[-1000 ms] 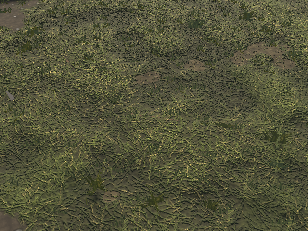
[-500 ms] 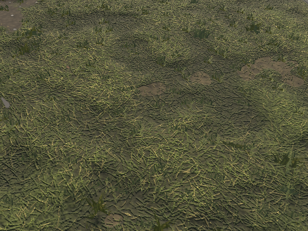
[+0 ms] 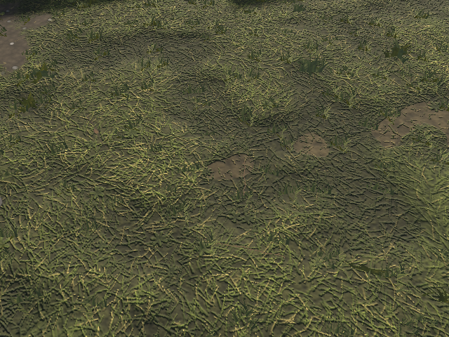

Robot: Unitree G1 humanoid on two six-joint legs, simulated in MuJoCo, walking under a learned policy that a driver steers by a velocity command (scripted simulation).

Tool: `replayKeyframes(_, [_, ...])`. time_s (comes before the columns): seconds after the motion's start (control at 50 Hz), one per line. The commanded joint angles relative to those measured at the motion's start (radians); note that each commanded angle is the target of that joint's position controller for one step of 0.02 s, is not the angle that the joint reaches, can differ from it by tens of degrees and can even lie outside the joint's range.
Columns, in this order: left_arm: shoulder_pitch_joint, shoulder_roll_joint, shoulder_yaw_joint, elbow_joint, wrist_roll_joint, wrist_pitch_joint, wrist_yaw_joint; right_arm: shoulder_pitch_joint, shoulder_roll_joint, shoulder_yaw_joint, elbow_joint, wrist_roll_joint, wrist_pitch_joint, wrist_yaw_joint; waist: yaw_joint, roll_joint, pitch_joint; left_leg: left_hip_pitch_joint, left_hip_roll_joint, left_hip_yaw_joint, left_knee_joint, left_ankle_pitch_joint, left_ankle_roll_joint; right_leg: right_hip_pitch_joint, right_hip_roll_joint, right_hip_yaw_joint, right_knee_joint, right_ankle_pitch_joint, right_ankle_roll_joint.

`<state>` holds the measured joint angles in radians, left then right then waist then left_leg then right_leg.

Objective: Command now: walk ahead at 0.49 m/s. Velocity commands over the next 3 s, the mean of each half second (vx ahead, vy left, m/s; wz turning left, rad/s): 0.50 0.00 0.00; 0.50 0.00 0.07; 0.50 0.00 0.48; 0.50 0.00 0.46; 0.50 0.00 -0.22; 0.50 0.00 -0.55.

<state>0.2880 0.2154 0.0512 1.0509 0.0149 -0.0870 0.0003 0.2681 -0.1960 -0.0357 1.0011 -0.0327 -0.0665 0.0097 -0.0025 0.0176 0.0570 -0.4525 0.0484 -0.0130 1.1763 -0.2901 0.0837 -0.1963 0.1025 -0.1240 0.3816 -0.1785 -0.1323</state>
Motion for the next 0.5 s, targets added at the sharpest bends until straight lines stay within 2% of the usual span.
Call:
replayKeyframes(0.02, [0.072,0.068,0.002,-0.012,-0.002,-0.032,0.004,0.082,-0.029,-0.009,-0.024,-0.009,0.026,0.012,-0.044,-0.042,0.024,-0.089,0.054,0.000,-0.062,0.060,-0.026,-0.006,-0.291,0.273,-0.259,0.164,-0.106])
replayKeyframes(0.08, [0.130,0.075,-0.003,-0.007,-0.005,-0.028,0.003,-0.075,-0.048,-0.011,-0.081,-0.004,0.031,0.018,-0.010,-0.051,0.050,-0.187,0.068,0.038,-0.203,0.176,-0.050,0.041,-0.265,0.221,-0.279,0.247,-0.083])
replayKeyframes(0.14, [0.186,0.068,-0.010,0.001,-0.006,-0.026,0.004,-0.201,-0.035,-0.002,-0.124,0.008,0.026,0.021,0.027,-0.064,0.051,-0.177,0.045,0.077,-0.386,0.268,-0.061,0.090,-0.242,0.174,-0.264,0.365,-0.050])
replayKeyframes(0.24, [0.270,0.077,-0.013,0.027,0.005,-0.020,0.015,-0.331,-0.040,0.004,-0.172,0.013,0.018,0.018,0.069,-0.085,0.052,-0.186,0.001,0.108,-0.552,0.275,-0.032,0.269,-0.282,0.166,-0.214,0.496,-0.054])
replayKeyframes(0.28, [0.260,0.088,-0.010,0.031,0.012,-0.018,0.021,-0.330,-0.053,-0.001,-0.182,0.012,0.010,0.015,0.050,-0.090,0.048,-0.158,-0.016,0.108,-0.595,0.212,-0.003,0.327,-0.308,0.161,-0.164,0.606,-0.059])
replayKeyframes(0.3, [0.240,0.096,-0.008,0.028,0.013,-0.018,0.024,-0.294,-0.062,-0.006,-0.176,0.012,0.005,0.011,0.025,-0.095,0.031,-0.095,-0.039,0.116,-0.617,0.169,0.015,0.336,-0.312,0.149,-0.112,0.729,-0.050])
replayKeyframes(0.32, [0.224,0.107,-0.004,0.026,0.014,-0.017,0.026,-0.220,-0.077,-0.015,-0.154,0.011,0.000,0.005,-0.009,-0.104,-0.007,0.000,-0.069,0.124,-0.635,0.127,0.034,0.340,-0.312,0.141,-0.028,0.858,-0.040])
replayKeyframes(0.34, [0.210,0.115,-0.002,0.025,0.013,-0.014,0.025,-0.088,-0.096,-0.028,-0.111,0.009,-0.007,-0.003,-0.064,-0.096,-0.072,0.141,-0.098,0.133,-0.684,0.132,0.056,0.330,-0.296,0.126,0.119,0.906,-0.027])
replayKeyframes(0.36, [0.190,0.110,-0.004,0.016,0.004,-0.013,0.022,0.083,-0.129,-0.044,-0.057,-0.005,-0.017,-0.013,-0.136,-0.075,-0.158,0.381,-0.054,0.087,-0.725,0.179,0.087,0.204,-0.264,0.101,0.321,0.766,-0.010])
replayKeyframes(0.38, [0.215,0.047,-0.021,-0.023,-0.021,-0.015,0.014,0.239,-0.228,-0.071,-0.034,-0.031,-0.021,-0.023,-0.161,0.058,-0.294,0.670,0.210,-0.232,-0.737,0.087,0.162,-0.070,-0.179,0.049,0.654,0.353,0.022])
replayKeyframes(0.4, [0.299,0.033,-0.012,-0.016,-0.039,-0.013,0.005,0.230,-0.253,-0.083,-0.029,-0.011,-0.005,-0.010,-0.109,0.212,-0.387,0.801,0.388,-0.671,-0.874,0.080,0.287,-0.331,-0.006,0.091,0.958,-0.333,0.044])
replayKeyframes(0.42, [0.210,0.096,0.005,-0.029,-0.012,-0.006,0.010,0.111,-0.207,-0.073,-0.047,0.016,0.002,-0.002,-0.070,0.056,-0.241,0.677,0.336,-0.566,-0.903,0.002,0.252,-0.423,-0.086,0.181,0.994,-0.261,0.029])
replayKeyframes(0.44, [0.124,0.082,0.004,-0.056,-0.004,-0.011,0.005,0.024,-0.141,-0.055,-0.062,0.021,-0.003,0.002,-0.052,0.013,-0.114,0.527,0.301,-0.432,-0.940,0.020,0.223,-0.437,-0.122,0.180,0.951,-0.181,0.029])
replayKeyframes(0.46, [0.095,0.058,0.004,-0.060,-0.004,-0.010,0.002,-0.013,-0.092,-0.041,-0.059,0.015,-0.010,0.003,-0.019,-0.016,-0.039,0.409,0.253,-0.334,-0.979,0.096,0.182,-0.403,-0.157,0.175,0.883,-0.134,0.031])
replayKeyframes(0.48, [0.087,0.049,0.006,-0.067,0.013,0.001,-0.002,-0.007,-0.060,-0.030,-0.042,0.016,-0.019,-0.002,0.008,0.001,-0.014,0.338,0.211,-0.260,-0.996,0.164,0.151,-0.359,-0.178,0.177,0.826,-0.114,0.039])
replayKeyframes(0.5, [0.114,0.024,0.002,-0.057,0.022,0.016,-0.008,0.006,-0.045,-0.023,-0.027,0.015,-0.026,-0.006,0.029,0.014,-0.014,0.297,0.182,-0.204,-1.009,0.204,0.131,-0.314,-0.185,0.170,0.794,-0.102,0.049])
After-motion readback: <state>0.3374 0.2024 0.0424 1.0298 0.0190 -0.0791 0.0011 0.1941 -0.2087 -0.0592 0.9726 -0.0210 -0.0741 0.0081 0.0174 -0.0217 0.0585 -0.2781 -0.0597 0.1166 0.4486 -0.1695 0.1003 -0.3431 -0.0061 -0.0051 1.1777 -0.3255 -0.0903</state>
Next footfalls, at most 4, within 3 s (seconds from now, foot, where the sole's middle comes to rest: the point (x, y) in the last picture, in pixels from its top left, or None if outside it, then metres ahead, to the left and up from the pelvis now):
0.36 left None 0.38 0.11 -0.78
0.92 right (257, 275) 0.68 -0.07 -0.78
1.48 left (193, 213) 0.92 0.14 -0.78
2.02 right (193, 139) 1.28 0.16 -0.78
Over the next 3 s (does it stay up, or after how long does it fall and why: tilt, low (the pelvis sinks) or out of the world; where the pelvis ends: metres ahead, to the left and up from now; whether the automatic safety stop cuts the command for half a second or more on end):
stays up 1.52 0.36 0.00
